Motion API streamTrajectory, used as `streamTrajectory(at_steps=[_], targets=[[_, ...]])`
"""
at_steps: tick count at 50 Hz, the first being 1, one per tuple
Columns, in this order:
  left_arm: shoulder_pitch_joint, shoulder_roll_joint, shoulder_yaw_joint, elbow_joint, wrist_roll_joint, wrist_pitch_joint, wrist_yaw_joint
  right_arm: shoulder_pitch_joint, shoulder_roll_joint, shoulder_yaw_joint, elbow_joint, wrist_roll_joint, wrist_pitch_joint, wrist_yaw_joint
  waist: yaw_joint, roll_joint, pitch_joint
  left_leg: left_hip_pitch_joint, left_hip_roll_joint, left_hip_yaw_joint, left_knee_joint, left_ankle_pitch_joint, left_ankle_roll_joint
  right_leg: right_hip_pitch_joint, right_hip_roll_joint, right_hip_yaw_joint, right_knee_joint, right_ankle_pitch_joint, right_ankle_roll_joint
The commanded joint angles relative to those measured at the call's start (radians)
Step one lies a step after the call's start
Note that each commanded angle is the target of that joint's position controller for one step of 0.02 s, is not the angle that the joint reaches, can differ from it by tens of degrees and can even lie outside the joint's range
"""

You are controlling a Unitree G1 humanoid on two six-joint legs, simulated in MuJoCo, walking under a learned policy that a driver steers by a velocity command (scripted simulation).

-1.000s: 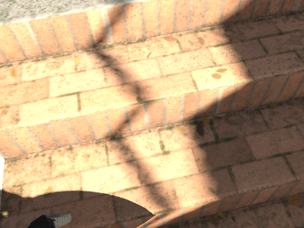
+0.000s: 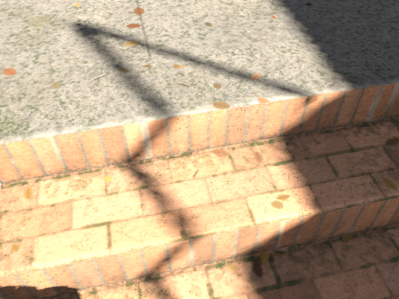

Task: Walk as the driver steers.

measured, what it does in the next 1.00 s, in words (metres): climbs: left foot 0.17 m higher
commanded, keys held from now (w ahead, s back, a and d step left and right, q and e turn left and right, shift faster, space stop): no key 0.10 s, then w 0.66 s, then w+q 0.22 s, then q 0.02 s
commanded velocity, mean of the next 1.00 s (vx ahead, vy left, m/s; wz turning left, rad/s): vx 0.33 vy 0.00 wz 0.05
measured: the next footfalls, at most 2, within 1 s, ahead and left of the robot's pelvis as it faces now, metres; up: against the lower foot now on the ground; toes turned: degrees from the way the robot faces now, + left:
left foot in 0.74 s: +0.40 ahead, +0.11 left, +0.17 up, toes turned +4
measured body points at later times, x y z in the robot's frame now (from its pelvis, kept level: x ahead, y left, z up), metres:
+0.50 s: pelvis +0.10 -0.03 +0.00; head +0.09 -0.05 +0.45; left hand +0.02 +0.20 -0.14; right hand +0.24 -0.25 -0.13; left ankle +0.06 +0.09 -0.48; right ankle +0.01 -0.12 -0.74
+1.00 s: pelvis +0.36 +0.04 +0.15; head +0.34 +0.05 +0.60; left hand +0.58 +0.22 +0.09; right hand +0.26 -0.18 +0.01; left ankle +0.36 +0.10 -0.58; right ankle +0.43 -0.11 -0.29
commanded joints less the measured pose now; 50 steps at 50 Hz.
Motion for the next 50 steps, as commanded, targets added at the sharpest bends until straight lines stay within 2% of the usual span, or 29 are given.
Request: streamTrajectory(at_steps=[1,5,6,9,13,14,16,17,18,19,20,21,24,27,30,31,32,34,35,36,37,38,39,40,41,43,45,46,50], targets=[[-0.002,0.079,0.009,-0.071,0.004,-0.012,0.010,0.059,-0.085,-0.020,-0.026,-0.006,-0.003,-0.003,-0.024,-0.010,-0.035,0.133,0.077,-0.090,-0.027,0.303,0.083,-0.074,-0.032,0.043,-0.062,0.265,-0.035],[-0.015,0.090,0.013,-0.075,-0.001,-0.012,0.016,0.012,-0.081,-0.014,-0.045,-0.010,0.001,0.002,-0.031,-0.003,0.008,0.061,0.069,-0.071,-0.046,0.225,0.074,-0.052,-0.026,0.045,-0.078,0.265,-0.041],[0.008,0.081,0.011,-0.067,0.014,-0.010,0.011,0.048,-0.071,-0.012,-0.038,0.005,-0.003,0.001,-0.039,-0.005,-0.033,0.065,0.064,-0.066,-0.066,0.116,0.090,-0.018,-0.004,0.023,-0.062,0.156,-0.048],[0.009,0.069,0.019,-0.072,-0.007,-0.019,0.006,0.029,-0.136,-0.033,-0.046,0.024,-0.009,-0.003,-0.031,0.094,0.084,-0.011,0.147,-0.190,-0.118,-0.339,0.174,-0.172,0.049,-0.031,0.036,-0.230,-0.065],[0.038,0.056,0.018,-0.087,-0.006,-0.053,-0.012,-0.032,-0.133,-0.028,-0.076,0.027,-0.031,0.015,0.006,0.095,0.125,-0.126,0.184,-0.215,-0.079,-0.307,0.200,-0.118,0.039,-0.028,0.025,-0.164,-0.085],[0.088,0.060,0.016,-0.066,0.003,-0.077,-0.022,-0.047,-0.116,-0.024,-0.074,0.031,-0.038,0.011,0.031,0.050,0.104,-0.180,0.148,-0.159,-0.011,-0.261,0.172,-0.038,0.009,0.027,-0.038,-0.174,-0.108],[0.240,0.162,0.058,-0.017,0.004,-0.091,-0.019,-0.077,-0.046,0.005,-0.104,0.021,-0.068,0.022,0.069,-0.216,0.080,-0.412,0.008,0.015,0.322,-0.086,0.095,0.216,-0.159,0.346,-0.204,-0.005,-0.216],[0.356,0.189,0.076,0.007,0.022,-0.088,-0.018,-0.075,-0.071,0.003,-0.094,0.024,-0.085,0.027,0.122,-0.253,0.031,-0.577,-0.018,-0.017,0.570,-0.187,0.072,0.391,-0.272,0.558,-0.264,0.157,-0.300],[0.368,0.166,0.072,0.008,0.057,-0.101,-0.014,-0.086,-0.082,0.000,-0.093,0.038,-0.101,0.042,0.111,-0.147,-0.001,-0.682,-0.026,-0.090,0.875,-0.273,0.052,0.458,-0.334,0.622,-0.251,0.308,-0.349],[0.333,0.141,0.063,0.009,0.074,-0.105,-0.013,-0.066,-0.073,-0.003,-0.074,0.059,-0.107,0.055,0.084,-0.059,-0.015,-0.786,-0.007,-0.143,1.144,-0.271,0.053,0.473,-0.343,0.568,-0.213,0.342,-0.366],[0.272,0.120,0.056,0.011,0.057,-0.098,-0.014,-0.107,-0.045,0.002,-0.084,0.059,-0.107,0.064,0.063,0.003,0.009,-0.914,0.022,-0.137,1.301,-0.228,0.059,0.464,-0.304,0.449,-0.198,0.275,-0.331],[0.249,0.087,0.045,0.022,0.043,-0.092,-0.017,-0.129,-0.022,0.012,-0.099,0.055,-0.105,0.069,0.056,0.002,0.033,-0.990,0.048,-0.121,1.408,-0.195,0.062,0.430,-0.274,0.382,-0.212,0.179,-0.299],[0.314,-0.027,-0.004,0.124,0.051,-0.072,-0.027,-0.161,0.066,0.050,-0.147,0.074,-0.092,0.082,0.045,-0.086,0.098,-1.260,0.059,-0.097,1.857,-0.315,0.065,0.369,-0.271,0.338,-0.231,0.062,-0.280],[0.285,-0.016,-0.023,0.171,0.042,-0.083,-0.012,-0.305,0.108,0.088,-0.260,0.054,-0.079,0.081,0.039,-0.078,0.194,-1.440,0.071,-0.081,1.932,-0.309,0.058,0.240,-0.259,0.255,-0.288,-0.019,-0.223],[0.206,0.012,-0.037,0.180,0.026,-0.073,0.012,-0.444,0.111,0.131,-0.404,0.025,-0.085,0.072,-0.011,-0.061,0.235,-1.244,0.128,0.045,1.558,-0.132,0.038,-0.106,-0.163,0.105,-0.440,-0.011,-0.177],[0.196,0.069,-0.020,0.171,0.012,-0.070,0.027,-0.498,0.099,0.144,-0.454,-0.005,-0.089,0.067,-0.019,-0.024,0.180,-0.919,0.151,0.105,1.305,-0.057,0.056,-0.285,-0.189,0.095,-0.611,0.135,-0.198],[0.141,0.089,-0.016,0.149,-0.011,-0.080,0.024,-0.459,0.063,0.124,-0.433,-0.007,-0.098,0.061,-0.044,-0.029,0.111,-0.583,0.098,0.190,1.149,-0.020,0.085,-0.352,-0.148,0.014,-0.613,0.485,-0.192],[0.237,0.203,0.003,0.183,-0.016,-0.091,0.015,-0.232,-0.044,0.062,-0.352,0.015,-0.099,0.035,-0.140,-0.204,-0.152,-0.231,-0.047,0.242,1.029,-0.082,0.109,-0.079,-0.159,-0.021,-0.324,1.547,-0.195],[0.225,0.272,0.021,0.196,-0.009,-0.083,0.011,-0.076,-0.115,0.022,-0.293,0.027,-0.080,0.027,-0.231,-0.293,-0.226,-0.177,-0.073,0.199,0.879,-0.140,0.114,0.119,-0.189,-0.007,-0.144,1.783,-0.175],[0.171,0.237,0.018,0.188,0.001,-0.073,0.005,0.018,-0.169,-0.004,-0.251,0.030,-0.067,0.021,-0.279,-0.310,-0.215,-0.129,-0.058,0.069,0.673,-0.180,0.140,0.162,-0.168,-0.008,0.070,1.793,-0.142],[0.114,0.179,0.014,0.158,0.012,-0.082,0.006,0.183,-0.251,-0.034,-0.174,-0.015,-0.048,0.034,-0.311,-0.143,-0.254,0.049,0.062,-0.303,0.450,-0.210,0.208,0.004,-0.117,0.071,0.392,1.296,-0.135],[0.139,-0.016,-0.024,0.128,0.038,-0.117,-0.034,0.296,-0.297,-0.038,-0.080,-0.054,-0.030,0.030,-0.207,0.433,-0.363,0.205,0.300,-0.821,0.077,0.038,0.342,-0.258,0.170,0.197,0.796,0.061,-0.111],[0.210,-0.025,-0.015,0.142,0.032,-0.142,-0.084,0.270,-0.193,-0.017,-0.078,-0.073,-0.030,0.023,-0.156,0.331,-0.383,0.137,0.353,-1.056,-0.097,-0.234,0.376,-0.375,0.176,0.356,1.139,0.041,-0.114],[0.037,-0.016,-0.014,0.055,0.014,-0.136,-0.103,0.181,-0.098,-0.004,-0.034,-0.024,-0.034,0.033,-0.110,0.217,-0.157,-0.050,0.318,-0.941,-0.121,-0.529,0.309,-0.497,0.107,0.230,1.233,0.083,-0.129],[-0.146,-0.054,-0.033,-0.026,0.018,-0.132,-0.095,0.143,-0.033,0.013,0.021,-0.013,-0.043,0.050,-0.090,0.102,0.014,-0.258,0.310,-0.827,-0.096,-0.543,0.292,-0.611,0.080,0.136,1.400,0.067,-0.151],[-0.108,-0.054,-0.043,-0.061,0.029,-0.121,-0.079,0.047,0.076,0.043,0.063,-0.027,-0.067,0.062,0.044,0.022,0.044,-0.396,0.201,-0.485,-0.007,-0.359,0.212,-0.636,0.003,0.112,1.449,0.171,-0.187],[-0.067,-0.113,-0.075,-0.078,0.026,-0.117,-0.075,0.099,0.086,0.052,0.115,-0.014,-0.061,0.072,0.065,0.063,0.062,-0.333,0.178,-0.387,-0.039,-0.220,0.201,-0.838,-0.005,0.075,1.643,0.149,-0.194],[-0.069,-0.159,-0.098,-0.095,0.026,-0.115,-0.077,0.126,0.055,0.048,0.135,-0.008,-0.054,0.078,0.068,0.044,0.066,-0.323,0.182,-0.336,-0.029,-0.184,0.185,-0.918,-0.019,0.056,1.676,0.159,-0.185],[-0.183,-0.121,-0.112,-0.136,0.028,-0.107,-0.065,0.106,0.051,0.067,0.115,-0.033,-0.049,0.083,0.036,0.008,0.087,-0.477,0.156,-0.238,-0.076,-0.105,0.188,-0.991,-0.076,-0.042,1.590,0.264,-0.063]])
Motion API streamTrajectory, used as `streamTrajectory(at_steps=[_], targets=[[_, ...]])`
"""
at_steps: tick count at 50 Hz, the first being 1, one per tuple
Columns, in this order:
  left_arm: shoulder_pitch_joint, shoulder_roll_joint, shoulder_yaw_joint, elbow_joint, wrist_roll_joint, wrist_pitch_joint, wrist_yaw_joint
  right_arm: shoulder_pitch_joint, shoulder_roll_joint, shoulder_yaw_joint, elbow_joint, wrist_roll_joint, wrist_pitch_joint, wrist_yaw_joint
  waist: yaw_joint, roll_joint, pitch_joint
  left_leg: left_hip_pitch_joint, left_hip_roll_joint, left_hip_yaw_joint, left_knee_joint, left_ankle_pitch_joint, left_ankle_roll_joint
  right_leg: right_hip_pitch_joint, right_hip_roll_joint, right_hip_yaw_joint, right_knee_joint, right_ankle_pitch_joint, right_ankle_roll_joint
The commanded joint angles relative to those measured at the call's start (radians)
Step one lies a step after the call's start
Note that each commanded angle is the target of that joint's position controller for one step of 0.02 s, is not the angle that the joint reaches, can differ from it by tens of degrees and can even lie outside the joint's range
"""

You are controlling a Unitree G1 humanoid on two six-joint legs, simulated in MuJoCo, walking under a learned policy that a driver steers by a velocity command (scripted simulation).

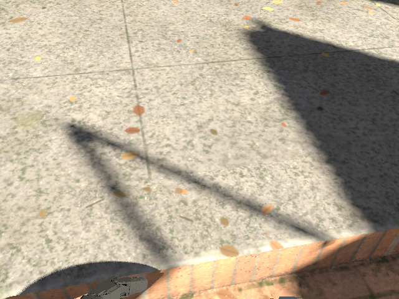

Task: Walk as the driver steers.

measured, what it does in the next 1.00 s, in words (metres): climbs, turning left: right foot 0.16 m higher, then left foot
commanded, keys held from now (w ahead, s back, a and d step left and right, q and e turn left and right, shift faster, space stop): q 0.66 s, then no key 0.26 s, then e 0.08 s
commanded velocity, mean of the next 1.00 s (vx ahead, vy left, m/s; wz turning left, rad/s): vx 0.11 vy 0.00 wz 0.44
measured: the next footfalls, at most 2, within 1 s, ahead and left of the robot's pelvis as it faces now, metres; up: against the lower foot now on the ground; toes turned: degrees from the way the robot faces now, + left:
right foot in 0.26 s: +0.37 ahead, -0.13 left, +0.16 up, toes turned +3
left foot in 0.78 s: +0.32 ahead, +0.14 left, +0.16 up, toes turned +32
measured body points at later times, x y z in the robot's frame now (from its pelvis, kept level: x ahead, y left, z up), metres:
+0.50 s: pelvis +0.22 -0.04 +0.13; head +0.23 -0.04 +0.58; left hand +0.27 +0.26 +0.02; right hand +0.47 -0.24 +0.05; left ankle +0.17 +0.07 -0.37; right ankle +0.33 -0.13 -0.56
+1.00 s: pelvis +0.31 +0.06 +0.17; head +0.30 +0.08 +0.62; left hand +0.30 +0.32 +0.03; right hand +0.52 -0.08 +0.07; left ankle +0.29 +0.12 -0.56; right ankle +0.34 -0.11 -0.46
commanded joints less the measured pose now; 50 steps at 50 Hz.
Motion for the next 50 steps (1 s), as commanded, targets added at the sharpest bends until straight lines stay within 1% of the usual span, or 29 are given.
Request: streamTrajectory(at_steps=[1,3,5,7,9,10,11,13,14,15,16,17,18,19,20,22,24,27,29,31,33,37,38,39,40,41,42,45,50], targets=[[0.082,-0.076,-0.042,-0.002,-0.002,0.012,0.016,-0.136,0.013,0.026,-0.090,-0.013,-0.035,0.004,0.058,0.044,0.172,-0.247,0.183,-0.270,-0.325,0.020,0.121,-0.090,-0.020,-0.080,0.146,0.058,0.070],[-0.002,-0.090,-0.051,-0.049,0.003,0.007,0.027,-0.047,-0.016,0.020,-0.052,-0.004,-0.027,-0.009,0.017,0.073,0.165,-0.083,0.182,-0.312,-0.285,0.139,0.104,-0.248,-0.042,-0.088,0.172,0.015,0.086],[-0.176,-0.084,-0.065,-0.129,0.015,-0.014,0.028,0.076,-0.040,0.012,-0.034,0.021,-0.010,-0.027,-0.063,0.014,0.112,0.053,0.187,-0.346,-0.256,0.207,0.075,-0.285,-0.039,-0.138,-0.042,0.043,0.108],[-0.334,-0.110,-0.078,-0.216,0.024,-0.032,0.029,0.185,-0.037,0.002,-0.028,0.029,0.016,-0.056,-0.119,0.099,0.102,0.204,0.226,-0.429,-0.284,0.378,0.092,-0.331,-0.026,-0.140,-0.179,0.017,0.138],[-0.451,-0.122,-0.094,-0.275,0.012,-0.022,0.024,0.154,-0.074,-0.030,-0.064,0.047,0.047,-0.102,-0.104,0.204,0.079,0.141,0.248,-0.381,-0.471,0.474,0.110,0.020,-0.028,-0.155,-0.561,-0.216,0.146],[-0.413,-0.077,-0.070,-0.245,-0.018,-0.009,0.025,0.134,-0.070,-0.036,-0.085,0.048,0.048,-0.106,-0.085,0.197,0.082,0.156,0.237,-0.325,-0.496,0.531,0.093,0.151,0.012,-0.224,-0.703,-0.297,0.144],[-0.307,-0.055,-0.048,-0.223,-0.041,-0.008,0.030,0.074,-0.119,-0.047,-0.117,0.050,0.047,-0.094,-0.007,0.299,0.040,0.176,0.227,-0.275,-0.445,0.796,0.104,0.337,0.053,-0.230,-0.803,-0.391,0.112],[0.034,0.147,0.048,-0.138,-0.035,0.003,0.054,-0.019,-0.183,-0.050,-0.145,0.033,0.006,-0.085,0.176,0.415,-0.132,0.371,0.213,-0.233,-0.216,1.670,0.071,0.670,0.108,-0.128,-0.976,-0.296,0.021],[0.218,0.221,0.082,-0.086,-0.012,0.002,0.049,-0.127,-0.191,-0.059,-0.185,0.017,-0.026,-0.078,0.268,0.387,-0.255,0.237,0.169,-0.217,0.001,1.678,0.058,0.962,0.002,0.044,-1.023,-0.143,-0.044],[0.316,0.292,0.112,-0.064,0.066,0.008,0.052,-0.097,-0.059,-0.042,-0.246,0.033,-0.061,-0.063,0.227,-0.095,-0.467,-0.151,0.011,-0.178,0.401,1.160,-0.018,1.322,-0.290,0.564,-1.300,0.019,-0.230],[0.300,0.283,0.101,-0.088,0.126,0.032,0.080,-0.136,-0.050,-0.044,-0.231,0.013,-0.078,-0.027,0.234,-0.422,-0.578,-0.252,-0.144,-0.286,0.950,0.096,-0.063,1.331,-0.416,0.997,-1.659,0.077,-0.337],[0.188,0.185,0.080,-0.078,0.087,0.052,0.087,-0.168,-0.047,-0.064,-0.278,0.036,-0.065,0.008,0.136,-0.309,-0.415,-0.360,-0.082,-0.328,1.160,0.010,-0.075,1.146,-0.412,0.811,-1.646,-0.113,-0.256],[0.082,0.082,0.059,-0.061,0.030,0.076,0.104,-0.259,0.005,-0.043,-0.344,0.048,-0.024,0.001,0.076,-0.205,-0.187,-0.474,-0.037,-0.199,1.249,0.008,-0.069,0.957,-0.348,0.597,-1.573,-0.317,-0.184],[0.034,0.006,0.046,-0.014,0.010,0.081,0.113,-0.279,0.007,-0.039,-0.377,0.024,0.015,-0.010,0.016,-0.073,0.015,-0.516,0.017,-0.146,1.257,0.030,-0.051,0.751,-0.296,0.344,-1.489,-0.365,-0.110],[0.022,-0.023,0.036,0.021,0.023,0.073,0.111,-0.271,-0.032,-0.047,-0.386,0.030,0.037,-0.024,-0.020,-0.029,0.063,-0.486,0.046,-0.129,1.297,0.041,-0.040,0.655,-0.263,0.226,-1.475,-0.365,-0.061],[0.024,-0.008,0.041,0.063,0.032,0.064,0.101,-0.216,0.009,-0.028,-0.388,0.056,0.055,-0.032,-0.074,-0.039,0.132,-0.467,0.039,-0.115,1.313,0.094,-0.017,0.572,-0.227,0.057,-1.489,-0.320,-0.016],[0.075,0.033,0.056,0.075,0.039,0.066,0.099,-0.256,0.016,-0.018,-0.431,0.052,0.060,-0.045,-0.069,-0.050,0.135,-0.551,0.053,-0.119,1.192,0.218,-0.031,0.634,-0.215,-0.048,-1.516,-0.261,0.002],[0.113,0.125,0.079,0.072,0.045,0.073,0.119,-0.370,-0.019,-0.008,-0.518,0.014,0.059,-0.063,-0.053,-0.126,0.106,-0.597,0.089,-0.073,0.950,0.299,-0.103,0.741,-0.232,-0.125,-1.623,-0.153,-0.035],[0.128,0.202,0.106,0.041,0.038,0.082,0.134,-0.456,-0.042,-0.004,-0.565,0.026,0.063,-0.067,-0.022,-0.127,0.063,-0.523,0.128,-0.037,0.750,0.247,-0.138,0.807,-0.249,-0.137,-1.655,-0.135,-0.043],[0.048,0.251,0.116,-0.022,0.050,0.065,0.119,-0.455,-0.085,-0.027,-0.550,0.027,0.083,-0.064,0.001,-0.084,0.001,-0.332,0.148,0.004,0.643,0.190,-0.139,0.810,-0.291,-0.168,-1.679,-0.059,-0.054],[0.033,0.293,0.134,-0.040,0.023,0.069,0.102,-0.443,-0.102,-0.043,-0.556,0.040,0.101,-0.068,0.004,-0.093,0.001,-0.191,0.144,0.038,0.515,0.090,-0.107,0.804,-0.298,-0.198,-1.689,-0.158,-0.043],[0.143,0.268,0.145,0.018,-0.017,0.110,0.080,-0.425,-0.132,-0.080,-0.550,0.057,0.094,-0.045,0.037,-0.092,0.091,-0.078,0.096,0.091,0.066,-0.005,-0.032,0.924,-0.288,-0.184,-1.625,-0.372,-0.014],[0.184,0.234,0.138,0.048,-0.016,0.126,0.069,-0.343,-0.140,-0.093,-0.519,0.048,0.091,-0.047,0.017,-0.039,0.088,0.022,0.058,0.070,-0.089,0.013,-0.006,0.927,-0.227,-0.211,-1.487,-0.333,0.016],[0.204,0.171,0.127,0.057,0.005,0.130,0.068,-0.294,-0.204,-0.114,-0.517,0.020,0.081,-0.047,0.005,0.126,0.104,0.140,0.113,-0.073,-0.142,0.311,0.008,0.802,-0.144,-0.255,-1.232,-0.360,0.070],[0.152,0.123,0.104,-0.019,0.025,0.116,0.073,-0.255,-0.299,-0.122,-0.551,0.006,0.071,-0.062,0.007,0.378,0.072,0.274,0.329,-0.455,-0.236,0.518,0.146,0.488,-0.004,-0.219,-0.873,-0.527,0.180],[0.176,0.138,0.112,-0.001,-0.002,0.108,0.076,-0.250,-0.247,-0.106,-0.560,-0.011,0.049,-0.058,-0.018,0.282,-0.101,0.225,0.423,-0.617,-0.320,0.361,0.255,0.495,0.004,-0.020,-0.618,-0.529,0.208],[0.180,0.142,0.116,0.016,-0.033,0.110,0.065,-0.313,-0.185,-0.081,-0.560,-0.013,0.034,-0.050,0.003,0.208,-0.045,0.165,0.397,-0.531,-0.319,0.306,0.281,0.474,-0.009,0.018,-0.495,-0.468,0.218],[0.124,0.111,0.103,0.034,0.003,0.109,0.066,-0.429,-0.070,-0.043,-0.528,0.026,0.025,-0.061,0.053,0.027,0.002,0.146,0.286,-0.335,-0.259,0.200,0.150,0.443,-0.055,0.080,-0.603,-0.274,0.202],[0.302,0.068,0.100,0.151,-0.019,0.129,0.058,-0.386,-0.024,-0.031,-0.453,-0.033,-0.005,-0.066,0.079,0.073,-0.003,0.067,0.244,-0.104,-0.254,0.580,0.087,0.776,-0.014,0.050,-0.915,-0.199,0.197]])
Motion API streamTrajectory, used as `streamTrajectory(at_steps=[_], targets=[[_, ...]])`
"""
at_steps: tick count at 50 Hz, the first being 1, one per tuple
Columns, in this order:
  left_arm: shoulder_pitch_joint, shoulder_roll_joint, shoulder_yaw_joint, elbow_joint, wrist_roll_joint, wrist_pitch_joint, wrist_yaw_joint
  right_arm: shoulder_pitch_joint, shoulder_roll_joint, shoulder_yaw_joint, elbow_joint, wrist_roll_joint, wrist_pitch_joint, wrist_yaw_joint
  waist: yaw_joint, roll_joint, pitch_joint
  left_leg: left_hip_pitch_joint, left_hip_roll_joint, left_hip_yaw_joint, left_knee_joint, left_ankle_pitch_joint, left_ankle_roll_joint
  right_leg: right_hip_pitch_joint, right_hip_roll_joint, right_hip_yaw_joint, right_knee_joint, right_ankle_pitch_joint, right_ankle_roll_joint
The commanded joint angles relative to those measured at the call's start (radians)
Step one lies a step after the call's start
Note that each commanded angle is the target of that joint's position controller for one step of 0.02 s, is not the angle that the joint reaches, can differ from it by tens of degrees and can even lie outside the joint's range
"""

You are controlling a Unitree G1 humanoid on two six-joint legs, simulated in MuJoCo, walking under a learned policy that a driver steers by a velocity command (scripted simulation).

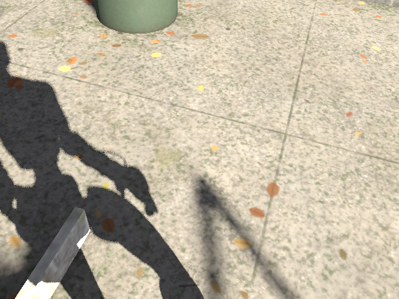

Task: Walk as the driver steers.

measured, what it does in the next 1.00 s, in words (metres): walks ahead, turning right: right foot, then left foot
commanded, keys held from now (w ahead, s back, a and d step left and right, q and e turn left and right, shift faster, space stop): e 0.44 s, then w+e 0.18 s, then w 0.38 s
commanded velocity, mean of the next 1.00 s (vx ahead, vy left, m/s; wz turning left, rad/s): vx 0.17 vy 0.00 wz -0.35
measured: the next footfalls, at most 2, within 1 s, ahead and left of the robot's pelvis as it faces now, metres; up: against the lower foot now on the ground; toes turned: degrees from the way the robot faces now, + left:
right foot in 0.26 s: +0.02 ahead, -0.13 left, +0.00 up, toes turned -11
left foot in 0.66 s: +0.09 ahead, +0.09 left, +0.00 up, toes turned -20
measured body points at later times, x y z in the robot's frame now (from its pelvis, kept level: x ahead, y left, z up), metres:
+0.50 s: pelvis +0.01 -0.02 +0.00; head +0.03 -0.05 +0.45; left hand +0.21 +0.19 -0.09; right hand +0.14 -0.31 -0.10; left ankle +0.00 +0.12 -0.65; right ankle -0.02 -0.12 -0.73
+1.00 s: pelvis +0.13 -0.05 +0.00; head +0.17 -0.03 +0.45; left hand +0.35 -0.01 -0.11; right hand -0.07 -0.16 -0.12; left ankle +0.05 +0.10 -0.73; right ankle +0.17 -0.24 -0.42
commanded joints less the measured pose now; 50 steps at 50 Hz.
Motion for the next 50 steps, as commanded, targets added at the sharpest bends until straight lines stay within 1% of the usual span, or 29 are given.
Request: streamTrajectory(at_steps=[1,5,8,10,13,14,15,16,17,18,19,20,21,23,25,28,29,32,33,34,35,36,38,40,42,44,47,48,50], targets=[[0.085,0.002,-0.002,0.005,-0.008,0.012,-0.005,-0.077,-0.052,-0.006,-0.043,-0.020,-0.032,-0.001,0.035,0.153,-0.050,0.055,0.259,-0.142,-0.177,0.633,0.083,0.161,-0.005,0.027,-0.231,-0.045,-0.004],[0.003,0.074,0.015,-0.064,-0.010,0.026,-0.001,-0.095,-0.161,-0.042,-0.074,0.013,0.006,-0.037,-0.021,0.206,-0.068,0.209,0.343,-0.221,-0.133,0.691,0.128,0.119,0.018,-0.021,-0.408,-0.193,-0.015],[0.003,0.060,0.016,-0.098,-0.016,0.028,-0.001,-0.091,-0.198,-0.062,-0.083,0.034,0.030,-0.059,-0.029,0.173,-0.028,0.194,0.374,-0.240,-0.129,0.556,0.174,0.094,0.027,-0.061,-0.458,-0.198,-0.046],[0.039,0.050,0.020,-0.109,-0.012,0.027,-0.006,-0.112,-0.196,-0.068,-0.092,0.042,0.038,-0.060,-0.010,0.173,-0.017,0.169,0.369,-0.206,-0.113,0.546,0.168,0.126,0.039,-0.085,-0.516,-0.159,-0.072],[0.050,0.043,0.019,-0.129,0.005,0.025,-0.008,-0.148,-0.176,-0.074,-0.102,0.065,0.046,-0.057,0.022,0.117,-0.016,0.110,0.298,-0.109,-0.029,0.326,0.082,0.184,0.068,-0.091,-0.682,0.033,-0.137],[0.069,0.088,0.033,-0.138,0.005,0.025,-0.005,-0.142,-0.165,-0.073,-0.096,0.054,0.044,-0.045,0.021,0.049,-0.032,0.047,0.242,-0.051,0.075,0.231,0.021,0.254,0.039,-0.013,-0.728,0.281,-0.172],[0.094,0.187,0.064,-0.154,0.009,0.021,0.000,-0.123,-0.111,-0.059,-0.118,0.031,0.037,-0.042,-0.003,-0.165,-0.070,-0.114,0.100,0.072,0.309,0.035,-0.077,0.381,-0.104,0.246,-0.732,0.601,-0.272],[0.120,0.202,0.063,-0.188,0.032,0.005,-0.001,-0.182,-0.092,-0.047,-0.127,0.034,0.031,-0.042,0.062,-0.249,-0.089,-0.267,-0.002,-0.008,0.560,-0.300,-0.150,0.418,-0.241,0.490,-0.837,0.645,-0.424],[0.087,0.184,0.052,-0.212,0.054,-0.016,-0.002,-0.178,-0.093,-0.050,-0.106,0.046,0.024,-0.028,0.063,-0.154,-0.123,-0.313,0.019,-0.131,0.810,-0.352,-0.181,0.415,-0.260,0.495,-0.845,0.596,-0.462],[0.008,0.179,0.045,-0.233,0.043,-0.027,0.002,-0.144,-0.109,-0.057,-0.087,0.057,0.021,-0.011,0.028,-0.063,-0.119,-0.354,0.026,-0.163,0.923,-0.305,-0.195,0.397,-0.220,0.427,-0.814,0.557,-0.426],[-0.055,0.160,0.033,-0.262,0.026,-0.036,-0.003,-0.163,-0.130,-0.062,-0.099,0.052,0.021,-0.008,0.006,-0.006,-0.101,-0.409,0.040,-0.179,0.925,-0.250,-0.197,0.403,-0.182,0.379,-0.782,0.541,-0.377],[-0.064,0.138,0.025,-0.274,0.002,-0.033,-0.001,-0.203,-0.137,-0.057,-0.123,0.030,0.016,-0.010,0.006,0.050,-0.095,-0.445,0.053,-0.174,0.826,-0.202,-0.200,0.435,-0.152,0.349,-0.767,0.526,-0.341],[-0.054,0.138,0.025,-0.280,-0.008,-0.027,0.005,-0.224,-0.117,-0.047,-0.141,0.025,0.011,-0.008,0.004,0.032,-0.090,-0.424,0.042,-0.141,0.753,-0.188,-0.205,0.425,-0.128,0.318,-0.751,0.564,-0.321],[-0.010,0.157,0.033,-0.288,0.008,-0.006,0.012,-0.230,-0.094,-0.032,-0.151,0.030,0.009,-0.004,0.015,-0.035,-0.120,-0.392,0.027,-0.099,0.618,-0.221,-0.207,0.453,-0.109,0.308,-0.749,0.550,-0.313],[0.029,0.177,0.041,-0.295,0.007,0.006,0.016,-0.176,-0.101,-0.028,-0.140,0.051,0.012,-0.004,0.022,-0.095,-0.136,-0.297,0.010,-0.079,0.548,-0.271,-0.193,0.397,-0.088,0.326,-0.818,0.195,-0.325],[-0.012,0.176,0.036,-0.318,-0.004,0.010,0.011,-0.145,-0.132,-0.040,-0.146,0.069,-0.003,0.013,-0.002,-0.123,-0.039,-0.169,0.017,-0.083,0.383,-0.278,-0.145,0.218,-0.070,0.385,-0.913,-0.272,-0.342],[-0.020,0.167,0.029,-0.318,0.013,0.007,0.008,-0.177,-0.132,-0.036,-0.143,0.081,-0.012,0.011,0.015,-0.134,-0.016,-0.123,0.011,-0.055,0.257,-0.266,-0.129,0.195,-0.056,0.374,-0.904,-0.257,-0.340],[-0.017,0.127,0.013,-0.307,0.011,0.009,0.003,-0.099,-0.133,-0.048,-0.107,0.077,-0.034,0.008,-0.029,-0.149,0.008,0.074,0.008,-0.044,-0.125,0.001,-0.083,0.164,-0.007,0.368,-0.839,-0.202,-0.321],[-0.036,0.068,-0.005,-0.314,0.013,-0.005,-0.007,-0.002,-0.163,-0.057,-0.066,0.065,-0.042,0.009,-0.054,-0.072,-0.011,0.230,0.081,-0.123,-0.160,0.092,-0.061,0.050,0.038,0.300,-0.676,-0.181,-0.279],[-0.073,-0.016,-0.030,-0.338,-0.016,-0.036,-0.023,0.157,-0.289,-0.092,-0.028,0.034,-0.051,0.008,-0.099,0.219,-0.059,0.468,0.322,-0.519,-0.261,0.098,0.027,-0.242,0.191,0.161,-0.245,-0.214,-0.173],[0.014,0.040,-0.015,-0.318,-0.050,-0.057,-0.026,0.173,-0.340,-0.113,-0.036,-0.002,-0.069,0.017,-0.077,0.259,-0.079,0.442,0.515,-0.901,-0.368,-0.226,0.168,-0.360,0.199,0.196,0.129,-0.228,-0.096],[0.021,0.069,-0.009,-0.288,-0.052,-0.069,-0.036,0.125,-0.261,-0.087,-0.027,-0.003,-0.079,0.012,-0.053,0.150,0.015,0.427,0.486,-0.830,-0.369,-0.432,0.205,-0.517,0.171,0.225,0.420,-0.141,-0.074],[0.000,0.011,-0.034,-0.274,-0.039,-0.097,-0.041,0.134,-0.145,-0.042,0.013,0.009,-0.077,0.011,-0.048,0.144,0.134,0.382,0.388,-0.580,-0.316,-0.267,0.172,-0.721,0.193,0.190,0.879,-0.033,-0.077],[-0.051,0.006,-0.047,-0.293,-0.035,-0.110,-0.062,0.205,-0.072,-0.016,0.072,-0.007,-0.073,0.024,-0.039,0.095,0.169,0.341,0.267,-0.357,-0.268,-0.159,0.127,-0.776,0.166,0.194,0.840,0.093,-0.104],[-0.084,-0.063,-0.071,-0.276,-0.035,-0.096,-0.072,0.302,-0.024,-0.006,0.144,-0.001,-0.065,0.025,-0.072,0.135,0.157,0.312,0.285,-0.318,-0.282,-0.063,0.135,-0.852,0.173,0.139,1.059,0.050,-0.098],[-0.085,-0.119,-0.104,-0.296,-0.044,-0.075,-0.074,0.290,-0.047,-0.009,0.171,0.020,-0.056,0.023,-0.025,0.127,0.204,0.228,0.301,-0.268,-0.305,-0.102,0.119,-0.955,0.129,0.162,1.062,0.009,-0.090],[-0.150,-0.144,-0.133,-0.328,-0.016,-0.063,-0.054,0.276,-0.050,0.003,0.210,0.020,-0.053,0.005,-0.011,0.146,0.224,0.118,0.292,-0.205,-0.340,0.002,0.094,-1.004,0.070,0.107,0.950,0.073,-0.076],[-0.208,-0.133,-0.146,-0.375,-0.010,-0.066,-0.057,0.272,-0.041,0.009,0.217,0.032,-0.050,-0.001,-0.013,0.133,0.185,0.050,0.255,-0.166,-0.373,-0.019,0.077,-0.921,0.027,0.045,0.774,0.134,-0.065],[-0.352,-0.118,-0.165,-0.427,0.010,-0.066,-0.065,0.364,-0.061,0.010,0.268,0.055,-0.050,-0.016,-0.062,0.158,0.124,-0.038,0.261,-0.183,-0.555,0.033,0.126,-0.648,-0.031,-0.190,0.481,0.171,-0.063]])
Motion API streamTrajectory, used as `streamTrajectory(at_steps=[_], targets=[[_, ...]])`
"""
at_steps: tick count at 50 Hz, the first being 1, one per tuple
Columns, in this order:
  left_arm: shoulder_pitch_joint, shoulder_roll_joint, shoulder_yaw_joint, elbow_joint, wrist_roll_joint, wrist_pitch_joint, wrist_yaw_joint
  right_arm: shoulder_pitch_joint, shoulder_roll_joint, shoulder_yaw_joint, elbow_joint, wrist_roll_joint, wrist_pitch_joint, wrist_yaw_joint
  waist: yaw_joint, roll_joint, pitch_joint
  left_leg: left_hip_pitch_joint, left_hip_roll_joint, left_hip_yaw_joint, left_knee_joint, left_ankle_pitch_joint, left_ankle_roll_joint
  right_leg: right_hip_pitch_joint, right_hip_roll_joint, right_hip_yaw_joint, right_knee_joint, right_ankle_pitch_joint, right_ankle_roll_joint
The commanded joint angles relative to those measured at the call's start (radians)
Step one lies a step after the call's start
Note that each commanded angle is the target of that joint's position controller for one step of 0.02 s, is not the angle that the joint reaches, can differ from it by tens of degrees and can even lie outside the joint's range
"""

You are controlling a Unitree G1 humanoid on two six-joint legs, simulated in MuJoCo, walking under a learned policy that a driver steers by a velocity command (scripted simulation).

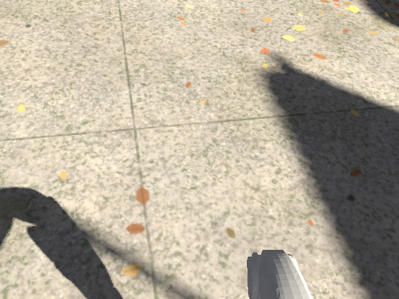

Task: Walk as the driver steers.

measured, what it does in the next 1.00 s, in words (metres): climbs, turning left: right foot 0.16 m higher, then left foot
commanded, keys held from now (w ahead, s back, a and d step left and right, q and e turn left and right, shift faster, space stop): w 0.12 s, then w+q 0.54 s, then q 0.22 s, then no key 0.12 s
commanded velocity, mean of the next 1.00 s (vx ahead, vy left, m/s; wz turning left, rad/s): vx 0.41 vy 0.00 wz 0.34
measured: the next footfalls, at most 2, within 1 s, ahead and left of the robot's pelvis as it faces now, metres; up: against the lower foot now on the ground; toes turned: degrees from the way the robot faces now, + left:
right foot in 0.12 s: +0.25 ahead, -0.13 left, +0.16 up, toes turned -6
left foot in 0.70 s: +0.55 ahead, +0.12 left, +0.16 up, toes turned +20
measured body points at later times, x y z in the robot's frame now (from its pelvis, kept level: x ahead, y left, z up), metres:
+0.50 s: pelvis +0.28 -0.04 +0.17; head +0.28 -0.05 +0.62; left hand +0.24 +0.19 +0.03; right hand +0.52 -0.21 +0.09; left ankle +0.43 +0.14 -0.46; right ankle +0.21 -0.12 -0.57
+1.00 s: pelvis +0.54 +0.04 +0.17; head +0.58 +0.08 +0.62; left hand +0.63 +0.36 +0.09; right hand +0.75 -0.17 +0.07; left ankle +0.51 +0.11 -0.57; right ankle +0.72 -0.08 -0.50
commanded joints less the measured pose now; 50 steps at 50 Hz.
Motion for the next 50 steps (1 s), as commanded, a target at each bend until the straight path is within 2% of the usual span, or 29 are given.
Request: streamTrajectory(at_steps=[1,2,3,4,5,6,7,8,9,10,11,12,13,14,16,19,20,23,27,31,34,35,36,37,38,40,41,46,50], targets=[[-0.394,-0.016,-0.037,-0.257,-0.001,-0.030,-0.003,0.074,-0.161,-0.029,-0.008,0.052,-0.014,-0.025,-0.036,0.208,0.082,-0.286,0.221,-0.203,-0.483,0.261,0.208,0.344,-0.109,-0.216,-0.488,-0.058,-0.015],[-0.385,-0.009,-0.030,-0.249,-0.016,-0.040,-0.004,0.082,-0.194,-0.034,0.014,0.068,-0.018,-0.026,-0.012,0.208,0.052,-0.252,0.235,-0.134,-0.513,0.490,0.206,0.551,-0.066,-0.300,-0.617,-0.202,-0.054],[-0.317,0.010,-0.016,-0.228,-0.003,-0.054,-0.007,0.111,-0.238,-0.027,0.035,0.057,-0.029,-0.014,0.032,0.231,-0.033,-0.162,0.236,-0.075,-0.394,1.088,0.207,0.712,0.025,-0.369,-0.616,-0.315,-0.106],[-0.246,0.071,0.014,-0.219,-0.006,-0.055,-0.007,0.124,-0.278,-0.028,0.043,0.033,-0.035,-0.002,0.094,0.323,-0.094,-0.006,0.241,-0.033,-0.238,1.675,0.200,0.785,0.093,-0.386,-0.669,-0.437,-0.155],[-0.105,0.149,0.053,-0.193,-0.022,-0.050,-0.002,0.085,-0.357,-0.044,0.035,0.019,-0.026,-0.003,0.195,0.400,-0.151,0.113,0.269,-0.057,-0.114,1.983,0.192,0.850,0.124,-0.341,-0.796,-0.405,-0.186],[0.048,0.233,0.095,-0.147,-0.019,-0.034,0.004,-0.005,-0.395,-0.050,0.017,0.003,-0.023,-0.008,0.299,0.453,-0.219,0.139,0.270,-0.073,0.069,2.065,0.177,1.007,0.100,-0.192,-0.945,-0.313,-0.207],[0.232,0.299,0.129,-0.059,0.005,-0.029,0.001,-0.033,-0.352,-0.061,-0.021,0.018,-0.034,-0.006,0.340,0.301,-0.320,-0.202,0.174,-0.131,0.385,1.845,0.143,1.349,-0.045,0.257,-1.110,-0.387,-0.300],[0.395,0.424,0.167,0.028,0.032,-0.021,0.007,-0.034,-0.203,-0.036,-0.036,0.017,-0.073,0.016,0.294,-0.156,-0.445,-0.439,-0.068,-0.249,0.773,0.531,0.110,1.560,-0.284,0.850,-1.587,-0.502,-0.404],[0.371,0.354,0.146,0.062,0.044,-0.026,0.027,-0.090,-0.190,-0.059,-0.041,0.022,-0.111,0.058,0.267,-0.109,-0.451,-0.535,-0.151,-0.436,1.319,0.258,0.091,1.443,-0.366,1.037,-1.750,-0.496,-0.387],[0.268,0.273,0.122,0.098,0.013,-0.043,0.020,-0.260,-0.119,-0.053,-0.144,0.048,-0.108,0.081,0.185,-0.020,-0.205,-0.696,-0.125,-0.401,1.524,0.208,0.103,1.235,-0.386,0.825,-1.744,-0.406,-0.305],[0.192,0.191,0.111,0.142,0.016,-0.058,0.003,-0.394,-0.083,-0.036,-0.233,0.052,-0.097,0.075,0.140,0.054,-0.057,-0.778,-0.065,-0.326,1.560,0.220,0.149,1.092,-0.351,0.599,-1.675,-0.358,-0.245],[0.129,0.101,0.093,0.187,0.026,-0.072,-0.008,-0.392,-0.094,-0.034,-0.255,0.050,-0.073,0.064,0.067,0.105,0.020,-0.770,-0.020,-0.311,1.544,0.234,0.174,0.980,-0.298,0.362,-1.626,-0.246,-0.181],[0.085,0.032,0.076,0.224,0.048,-0.082,-0.019,-0.309,-0.075,-0.025,-0.248,0.059,-0.051,0.067,-0.005,0.091,0.023,-0.743,-0.001,-0.334,1.503,0.276,0.191,0.940,-0.243,0.196,-1.605,-0.233,-0.136],[0.076,0.030,0.083,0.244,0.039,-0.087,-0.031,-0.265,-0.043,-0.005,-0.244,0.061,-0.037,0.070,-0.041,0.081,0.043,-0.759,0.006,-0.332,1.467,0.329,0.201,0.933,-0.202,0.050,-1.597,-0.144,-0.083],[0.084,0.057,0.092,0.269,0.041,-0.091,-0.026,-0.238,-0.046,0.006,-0.235,0.073,-0.011,0.056,-0.060,0.054,0.077,-0.824,0.000,-0.306,1.329,0.359,0.174,0.932,-0.161,-0.116,-1.680,-0.044,-0.071],[0.061,0.118,0.088,0.289,0.066,-0.097,-0.005,-0.382,-0.141,-0.012,-0.305,0.039,0.003,0.052,-0.038,-0.015,0.079,-0.768,-0.024,-0.184,1.009,0.526,0.123,0.903,-0.081,-0.278,-1.822,0.116,-0.060],[0.095,0.171,0.098,0.289,0.054,-0.110,0.017,-0.400,-0.174,-0.024,-0.315,0.038,0.002,0.054,-0.021,-0.051,0.069,-0.738,-0.013,-0.154,0.910,0.568,0.088,0.925,-0.096,-0.281,-1.857,0.158,-0.081],[0.181,0.268,0.117,0.299,0.048,-0.125,0.059,-0.493,-0.190,-0.034,-0.336,0.050,0.001,0.071,0.044,0.005,0.026,-0.767,0.028,-0.103,0.684,0.576,0.062,1.157,-0.142,-0.273,-1.884,0.184,-0.095],[0.256,0.303,0.134,0.290,0.027,-0.096,0.078,-0.678,-0.165,-0.031,-0.396,0.057,-0.010,0.101,0.133,0.024,0.067,-0.881,0.052,-0.074,0.409,0.481,0.080,1.475,-0.253,-0.251,-1.865,0.262,-0.097],[0.225,0.356,0.153,0.267,0.013,-0.070,0.071,-0.678,-0.193,-0.048,-0.429,0.044,-0.005,0.111,0.099,-0.038,0.050,-0.671,-0.025,0.047,0.269,0.314,0.113,1.545,-0.265,-0.314,-1.720,0.775,-0.123],[0.188,0.406,0.177,0.241,0.007,-0.038,0.071,-0.371,-0.318,-0.116,-0.370,0.044,0.000,0.103,-0.060,-0.061,-0.076,-0.295,-0.126,0.065,0.125,0.281,0.192,1.498,-0.224,-0.328,-1.308,1.022,-0.106],[0.184,0.396,0.176,0.215,0.007,-0.047,0.071,-0.247,-0.383,-0.145,-0.348,0.026,0.005,0.078,-0.114,-0.010,-0.143,-0.001,-0.073,-0.078,0.098,0.382,0.226,1.258,-0.165,-0.301,-1.047,0.764,-0.063],[0.271,0.227,0.129,0.149,0.042,-0.078,0.051,-0.263,-0.479,-0.157,-0.364,0.004,-0.001,0.059,0.014,0.287,-0.233,0.419,0.228,-0.578,0.147,0.582,0.423,0.720,0.045,-0.250,-0.620,-0.291,0.015],[0.215,0.289,0.133,0.125,0.020,-0.118,0.038,-0.270,-0.420,-0.143,-0.394,0.001,-0.011,0.051,-0.020,0.211,-0.430,0.408,0.327,-0.856,-0.003,0.617,0.506,0.699,0.100,0.009,-0.445,-0.435,0.019],[0.112,0.320,0.144,0.082,0.001,-0.131,0.036,-0.302,-0.363,-0.125,-0.407,0.003,-0.019,0.049,-0.030,0.153,-0.330,0.310,0.275,-0.693,-0.025,0.703,0.434,0.659,0.036,0.072,-0.455,-0.339,0.001],[0.066,0.329,0.147,0.054,0.026,-0.133,0.054,-0.391,-0.315,-0.112,-0.421,0.036,-0.027,0.049,0.040,0.011,-0.162,0.052,0.193,-0.494,-0.042,0.750,0.346,0.659,-0.026,0.040,-0.595,-0.251,0.001],[0.076,0.343,0.155,0.049,0.030,-0.119,0.057,-0.417,-0.299,-0.103,-0.427,0.033,-0.028,0.042,0.069,0.022,-0.132,-0.042,0.165,-0.442,-0.066,0.776,0.331,0.706,-0.044,0.043,-0.637,-0.230,0.008],[0.050,0.279,0.133,0.043,0.040,-0.069,0.063,-0.400,-0.353,-0.111,-0.404,0.012,-0.017,0.011,0.092,0.064,-0.096,-0.215,0.097,-0.313,-0.065,0.954,0.300,0.739,-0.027,-0.005,-0.953,-0.144,0.071],[-0.037,0.262,0.125,0.043,0.034,-0.064,0.063,-0.386,-0.344,-0.105,-0.384,0.030,0.013,-0.001,0.044,0.176,-0.170,-0.250,0.035,-0.249,0.010,0.833,0.217,0.871,0.023,-0.044,-1.216,0.073,0.070]])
